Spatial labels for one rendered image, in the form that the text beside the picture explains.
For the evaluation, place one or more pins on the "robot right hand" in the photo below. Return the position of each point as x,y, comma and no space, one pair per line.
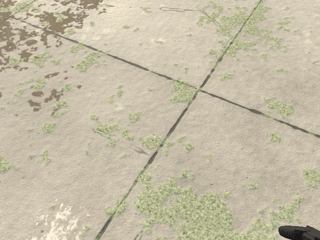
299,232

